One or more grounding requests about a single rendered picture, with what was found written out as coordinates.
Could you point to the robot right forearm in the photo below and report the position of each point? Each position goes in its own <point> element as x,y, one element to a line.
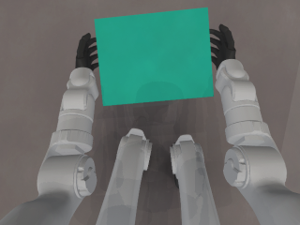
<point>244,122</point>

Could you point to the carton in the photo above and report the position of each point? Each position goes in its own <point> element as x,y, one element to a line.
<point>153,57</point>

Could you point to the robot left upper arm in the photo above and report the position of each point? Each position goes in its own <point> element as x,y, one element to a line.
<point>63,182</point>

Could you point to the robot left forearm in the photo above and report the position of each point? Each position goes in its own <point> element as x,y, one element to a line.
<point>76,116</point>

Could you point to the robot right hand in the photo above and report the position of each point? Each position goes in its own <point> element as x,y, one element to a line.
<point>225,45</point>

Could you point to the robot left hand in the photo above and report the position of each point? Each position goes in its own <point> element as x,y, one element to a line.
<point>83,57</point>

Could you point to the right robot thigh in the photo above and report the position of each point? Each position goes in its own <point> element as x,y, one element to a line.
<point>196,198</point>

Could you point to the robot right upper arm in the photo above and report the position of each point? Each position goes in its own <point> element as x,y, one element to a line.
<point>259,173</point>

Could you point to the left robot shin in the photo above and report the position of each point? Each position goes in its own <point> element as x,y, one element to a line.
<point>124,140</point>

